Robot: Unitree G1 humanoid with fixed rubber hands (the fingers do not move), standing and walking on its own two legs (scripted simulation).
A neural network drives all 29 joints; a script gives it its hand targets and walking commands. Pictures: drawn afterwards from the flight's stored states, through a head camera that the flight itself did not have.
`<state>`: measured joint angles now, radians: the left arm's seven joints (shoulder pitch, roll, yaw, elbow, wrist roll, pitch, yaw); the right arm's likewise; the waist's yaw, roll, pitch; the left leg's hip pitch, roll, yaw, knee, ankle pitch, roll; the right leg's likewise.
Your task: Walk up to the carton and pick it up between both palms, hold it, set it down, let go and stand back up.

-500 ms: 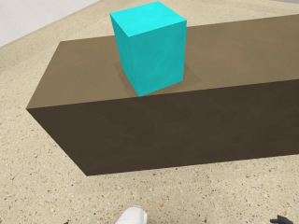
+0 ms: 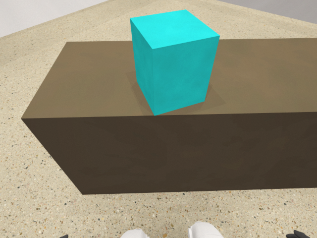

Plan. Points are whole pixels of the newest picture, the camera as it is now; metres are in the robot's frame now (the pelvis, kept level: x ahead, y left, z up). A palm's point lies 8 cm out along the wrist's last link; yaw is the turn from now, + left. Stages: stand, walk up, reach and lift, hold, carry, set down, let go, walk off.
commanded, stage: walk up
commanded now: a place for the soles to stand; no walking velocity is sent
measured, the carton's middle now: (170, 62) +0.64 +0.00 +0.10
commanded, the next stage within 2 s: none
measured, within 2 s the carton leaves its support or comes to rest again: neither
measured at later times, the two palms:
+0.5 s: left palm out of the picture +0.10 +0.26 -0.07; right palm (312, 220) +0.18 -0.36 -0.08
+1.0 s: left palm (71, 222) +0.18 +0.27 -0.10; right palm (297, 205) +0.22 -0.35 -0.09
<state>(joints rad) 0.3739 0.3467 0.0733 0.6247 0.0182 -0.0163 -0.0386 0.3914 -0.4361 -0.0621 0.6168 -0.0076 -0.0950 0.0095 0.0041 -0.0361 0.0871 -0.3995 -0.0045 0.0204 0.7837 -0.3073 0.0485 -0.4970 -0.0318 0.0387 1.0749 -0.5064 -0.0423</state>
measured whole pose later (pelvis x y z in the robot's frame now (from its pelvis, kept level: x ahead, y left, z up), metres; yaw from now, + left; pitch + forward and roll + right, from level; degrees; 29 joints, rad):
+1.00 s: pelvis +0.14 -0.03 -0.01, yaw +2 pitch -4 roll +0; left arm 0.38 0.36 0.07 0.66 0.02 -0.03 -0.02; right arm 0.38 -0.44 -0.05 0.63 -0.01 -0.04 0.00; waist 0.01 -0.01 0.10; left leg -0.49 0.01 0.02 0.90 -0.36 0.03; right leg -0.40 -0.01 0.00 0.90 -0.46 -0.03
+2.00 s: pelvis +0.15 -0.02 -0.01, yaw +1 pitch -2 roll +1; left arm 0.27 0.35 0.07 0.66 0.02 -0.05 -0.01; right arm 0.36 -0.44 -0.02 0.64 -0.01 -0.07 0.00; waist 0.01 0.00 0.06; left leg -0.45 0.01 0.05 0.87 -0.39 0.02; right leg -0.42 -0.01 0.03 0.91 -0.46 -0.01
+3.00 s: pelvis +0.16 -0.05 +0.03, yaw +1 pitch -7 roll +2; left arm 0.25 0.31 0.05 0.46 -0.02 0.16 0.08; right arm 0.17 -0.36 -0.11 0.79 0.00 -0.24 0.15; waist 0.01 -0.02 0.04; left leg -0.17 0.01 0.03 0.51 -0.22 -0.02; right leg -0.16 -0.01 0.01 0.61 -0.33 -0.02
